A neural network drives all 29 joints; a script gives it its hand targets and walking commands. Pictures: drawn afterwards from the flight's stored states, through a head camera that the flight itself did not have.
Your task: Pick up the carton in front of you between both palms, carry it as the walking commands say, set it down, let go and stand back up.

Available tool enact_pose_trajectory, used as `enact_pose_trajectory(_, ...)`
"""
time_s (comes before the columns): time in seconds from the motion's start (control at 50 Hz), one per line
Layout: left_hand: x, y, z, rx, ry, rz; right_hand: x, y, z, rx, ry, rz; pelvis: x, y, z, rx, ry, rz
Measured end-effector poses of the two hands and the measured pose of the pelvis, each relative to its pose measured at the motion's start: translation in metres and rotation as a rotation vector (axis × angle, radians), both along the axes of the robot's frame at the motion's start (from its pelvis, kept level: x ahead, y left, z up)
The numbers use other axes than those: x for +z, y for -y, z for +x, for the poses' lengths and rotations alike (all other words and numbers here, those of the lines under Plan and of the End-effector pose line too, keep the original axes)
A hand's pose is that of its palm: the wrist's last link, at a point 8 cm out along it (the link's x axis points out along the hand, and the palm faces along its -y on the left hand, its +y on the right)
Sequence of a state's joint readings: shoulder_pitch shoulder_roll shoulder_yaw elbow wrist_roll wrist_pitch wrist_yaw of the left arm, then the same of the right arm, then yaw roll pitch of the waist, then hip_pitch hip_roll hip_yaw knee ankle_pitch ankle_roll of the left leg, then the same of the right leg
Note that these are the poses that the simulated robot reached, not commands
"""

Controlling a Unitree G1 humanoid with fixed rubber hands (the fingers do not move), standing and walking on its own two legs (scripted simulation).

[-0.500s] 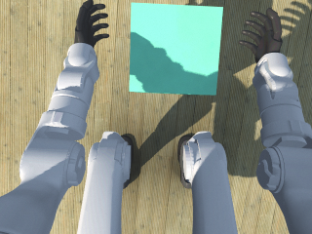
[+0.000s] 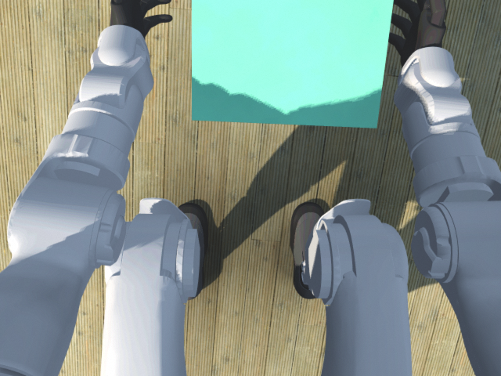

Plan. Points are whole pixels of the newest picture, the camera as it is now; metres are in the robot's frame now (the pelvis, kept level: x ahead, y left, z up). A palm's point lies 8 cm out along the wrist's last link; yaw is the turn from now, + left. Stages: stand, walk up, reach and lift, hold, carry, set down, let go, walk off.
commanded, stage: reach and lift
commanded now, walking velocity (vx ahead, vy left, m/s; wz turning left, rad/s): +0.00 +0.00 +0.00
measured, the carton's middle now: (279, 53) +0.51 -0.04 -0.24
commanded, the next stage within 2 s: none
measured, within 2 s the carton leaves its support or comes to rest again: leaves its support in 0.60 s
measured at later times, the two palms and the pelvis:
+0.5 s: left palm (156, 22) +0.53 +0.11 -0.17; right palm (402, 42) +0.51 -0.19 -0.17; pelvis -0.01 +0.00 +0.01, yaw +0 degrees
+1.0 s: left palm out of the picture +0.50 +0.12 +0.00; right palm (499, 35) +0.48 -0.18 -0.01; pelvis -0.01 +0.01 +0.07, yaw -1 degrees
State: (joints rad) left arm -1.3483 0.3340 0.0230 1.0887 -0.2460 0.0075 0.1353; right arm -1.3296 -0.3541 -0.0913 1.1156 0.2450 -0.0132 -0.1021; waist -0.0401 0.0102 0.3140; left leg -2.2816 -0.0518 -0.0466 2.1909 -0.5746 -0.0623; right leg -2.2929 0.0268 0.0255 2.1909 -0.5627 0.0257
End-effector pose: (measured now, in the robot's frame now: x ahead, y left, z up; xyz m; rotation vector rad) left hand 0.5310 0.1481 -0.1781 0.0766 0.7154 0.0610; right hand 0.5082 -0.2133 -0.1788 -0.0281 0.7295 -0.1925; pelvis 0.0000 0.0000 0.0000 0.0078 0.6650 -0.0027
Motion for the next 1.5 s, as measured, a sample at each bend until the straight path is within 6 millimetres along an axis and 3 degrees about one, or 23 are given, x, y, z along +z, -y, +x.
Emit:
enact_pose_trajectory(0.22, 0.004, 0.010, -0.005, -0.015, -0.013, -0.011, 0.005, -0.007, -0.007, 0.003, -0.006, 0.007, 0.005, -0.005, -0.005, -0.001, -0.016, -0.005)
enact_pose_trajectory(0.34, 0.005, 0.033, -0.003, -0.038, -0.006, -0.035, 0.006, -0.025, -0.001, 0.017, -0.002, 0.021, 0.008, -0.006, -0.008, 0.003, -0.014, -0.007)
enact_pose_trajectory(0.66, 0.018, 0.029, 0.000, 0.028, -0.025, -0.022, 0.017, -0.032, 0.003, 0.010, -0.024, 0.032, -0.003, -0.005, -0.003, 0.007, 0.016, -0.009)
enact_pose_trajectory(0.74, 0.045, 0.028, -0.002, 0.039, 0.019, -0.038, 0.042, -0.033, -0.001, -0.001, 0.021, 0.042, -0.001, -0.005, -0.003, 0.005, 0.010, -0.008)
enact_pose_trajectory(0.82, 0.089, 0.030, -0.009, 0.049, 0.061, -0.055, 0.085, -0.032, -0.009, -0.019, 0.064, 0.053, 0.011, -0.006, -0.003, 0.001, 0.001, -0.005)
enact_pose_trajectory(0.92, 0.142, 0.030, -0.022, 0.059, 0.052, -0.070, 0.139, -0.033, -0.022, -0.023, 0.059, 0.077, 0.039, -0.006, -0.005, -0.007, -0.022, -0.006)
enact_pose_trajectory(1.02, 0.183, 0.029, -0.033, 0.059, 0.028, -0.061, 0.179, -0.034, -0.034, -0.018, 0.033, 0.069, 0.071, -0.007, -0.008, -0.011, -0.048, -0.005)
enact_pose_trajectory(1.22, 0.240, 0.027, -0.041, 0.057, 0.041, -0.064, 0.237, -0.036, -0.042, -0.017, 0.045, 0.061, 0.121, -0.009, -0.003, -0.012, -0.067, -0.004)
enact_pose_trajectory(1.5, 0.323, 0.021, -0.061, 0.072, 0.043, -0.072, 0.319, -0.042, -0.061, -0.022, 0.048, 0.077, 0.192, -0.009, 0.024, -0.017, 0.008, -0.004)
